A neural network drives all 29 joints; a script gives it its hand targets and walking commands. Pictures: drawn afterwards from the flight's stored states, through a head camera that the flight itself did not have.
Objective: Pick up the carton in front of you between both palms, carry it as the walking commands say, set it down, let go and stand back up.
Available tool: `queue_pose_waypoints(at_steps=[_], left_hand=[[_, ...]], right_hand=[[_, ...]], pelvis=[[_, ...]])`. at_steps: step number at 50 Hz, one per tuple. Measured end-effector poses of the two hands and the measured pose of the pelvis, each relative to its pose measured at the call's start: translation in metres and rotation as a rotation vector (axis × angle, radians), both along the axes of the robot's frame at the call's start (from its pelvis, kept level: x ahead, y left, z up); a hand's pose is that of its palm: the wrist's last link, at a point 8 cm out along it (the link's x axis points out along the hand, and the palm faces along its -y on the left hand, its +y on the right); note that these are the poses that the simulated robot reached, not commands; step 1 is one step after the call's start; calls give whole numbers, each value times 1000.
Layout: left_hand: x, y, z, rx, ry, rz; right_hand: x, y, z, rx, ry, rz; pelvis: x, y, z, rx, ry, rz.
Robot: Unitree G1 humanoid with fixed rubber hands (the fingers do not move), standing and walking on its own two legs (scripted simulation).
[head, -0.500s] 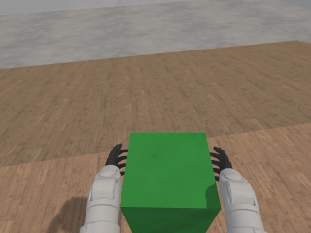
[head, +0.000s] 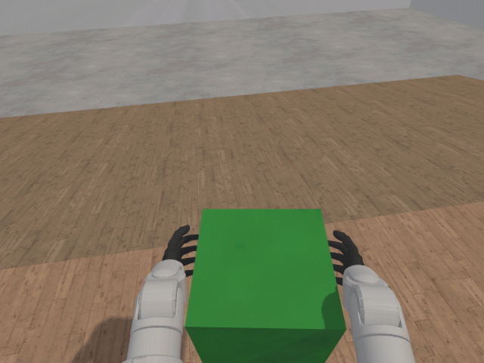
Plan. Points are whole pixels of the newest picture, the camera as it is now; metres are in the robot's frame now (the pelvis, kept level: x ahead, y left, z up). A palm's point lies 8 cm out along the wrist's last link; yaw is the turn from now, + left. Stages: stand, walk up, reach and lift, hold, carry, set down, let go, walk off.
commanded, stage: hold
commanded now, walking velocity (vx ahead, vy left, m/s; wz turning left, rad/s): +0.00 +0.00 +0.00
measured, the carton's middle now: (261, 294) +0.29 +0.00 -0.03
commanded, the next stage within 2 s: carry in 1.36 s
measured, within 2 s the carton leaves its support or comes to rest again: neither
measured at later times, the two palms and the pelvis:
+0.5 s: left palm (172, 268) +0.28 +0.15 +0.05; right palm (354, 273) +0.28 -0.15 +0.05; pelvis -0.01 +0.00 +0.00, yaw +0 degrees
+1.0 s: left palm (172, 268) +0.28 +0.15 +0.05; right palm (353, 273) +0.28 -0.15 +0.05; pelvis +0.00 +0.00 +0.00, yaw +0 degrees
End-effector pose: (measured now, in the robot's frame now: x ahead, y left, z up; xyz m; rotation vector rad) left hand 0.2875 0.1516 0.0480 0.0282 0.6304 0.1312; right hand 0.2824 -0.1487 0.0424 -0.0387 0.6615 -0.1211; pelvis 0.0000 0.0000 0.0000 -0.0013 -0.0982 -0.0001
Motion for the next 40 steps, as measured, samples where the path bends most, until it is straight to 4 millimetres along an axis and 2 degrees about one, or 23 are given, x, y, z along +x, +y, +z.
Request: queue_pose_waypoints(at_steps=[4,19,40], left_hand=[[-2,0,7,-4,-8,4],[-6,0,6,-14,9,15],[-2,0,6,-1,12,6]], right_hand=[[-2,0,7,3,-8,0],[-4,0,6,15,9,-5],[0,0,6,2,11,2]], pelvis=[[-2,0,0,0,-15,0],[-11,-1,-1,0,-29,2],[-4,-1,0,0,-25,5]])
